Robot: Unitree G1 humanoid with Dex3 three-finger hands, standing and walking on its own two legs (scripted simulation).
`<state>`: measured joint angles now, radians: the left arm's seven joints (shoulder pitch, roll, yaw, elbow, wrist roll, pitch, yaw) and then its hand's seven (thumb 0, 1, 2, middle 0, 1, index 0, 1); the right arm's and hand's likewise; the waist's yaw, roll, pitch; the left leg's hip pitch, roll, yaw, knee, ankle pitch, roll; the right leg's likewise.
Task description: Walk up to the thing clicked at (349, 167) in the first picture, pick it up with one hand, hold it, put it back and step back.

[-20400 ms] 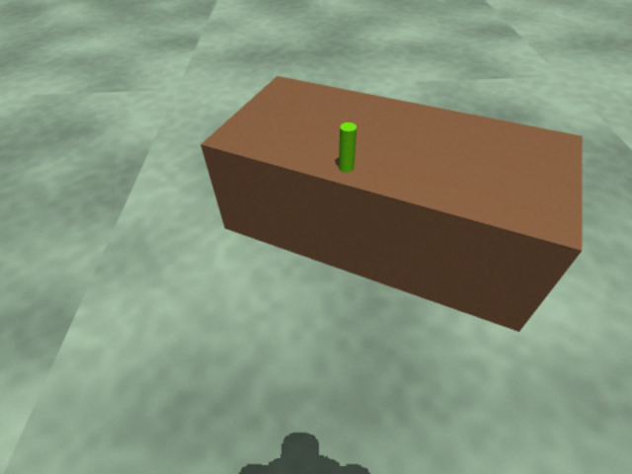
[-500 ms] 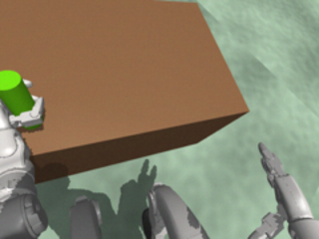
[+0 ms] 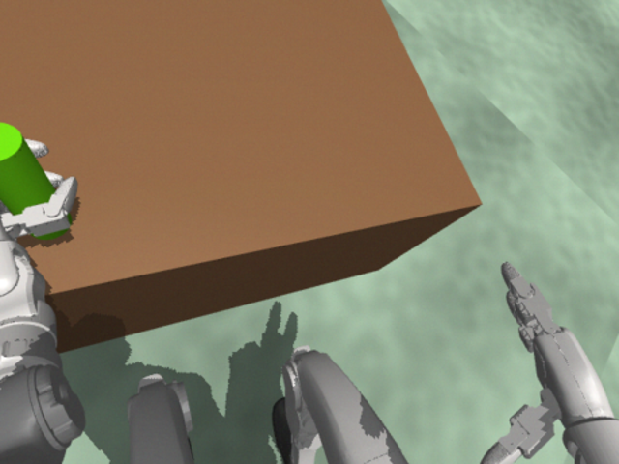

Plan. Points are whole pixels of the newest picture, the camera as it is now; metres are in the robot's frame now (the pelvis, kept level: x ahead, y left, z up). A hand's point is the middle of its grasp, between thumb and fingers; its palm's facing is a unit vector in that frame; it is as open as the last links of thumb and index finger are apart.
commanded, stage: open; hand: left
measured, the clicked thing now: (24, 188) +0.50 +0.24 -0.05
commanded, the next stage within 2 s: withdraw in 0.38 s
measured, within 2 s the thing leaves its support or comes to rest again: neither
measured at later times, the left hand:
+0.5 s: hand (41, 192) +0.50 +0.23 -0.06, palm faces +0.27 -0.96 +0.00, open 14.5 cm
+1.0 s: hand out of the picture +0.49 +0.30 +0.08, palm faces +0.31 -0.95 -0.02, open 17.7 cm
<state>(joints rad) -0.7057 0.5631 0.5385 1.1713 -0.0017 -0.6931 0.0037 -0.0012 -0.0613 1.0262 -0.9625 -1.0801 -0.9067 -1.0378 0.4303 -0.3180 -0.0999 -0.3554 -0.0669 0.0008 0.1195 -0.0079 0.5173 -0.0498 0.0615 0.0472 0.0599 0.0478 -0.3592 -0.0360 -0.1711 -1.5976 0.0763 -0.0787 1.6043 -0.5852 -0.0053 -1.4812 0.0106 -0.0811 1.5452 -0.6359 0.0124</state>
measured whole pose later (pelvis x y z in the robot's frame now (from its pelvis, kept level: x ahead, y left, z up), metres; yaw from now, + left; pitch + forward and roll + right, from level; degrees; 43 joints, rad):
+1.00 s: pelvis +0.01 +0.01 +0.05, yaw +1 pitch +27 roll -6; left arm -0.65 0.62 0.57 1.03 -0.09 -0.44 -0.15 -0.02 -0.60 0.01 -0.07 -0.05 -0.08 -0.04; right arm 0.45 -0.29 -0.06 -0.20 -0.03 0.06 0.06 -0.01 0.51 -0.06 0.06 0.05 0.06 0.05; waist -0.25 0.00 -0.18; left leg -1.33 0.08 -0.05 1.41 -0.55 0.01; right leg -1.22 0.02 -0.06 1.33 -0.58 0.03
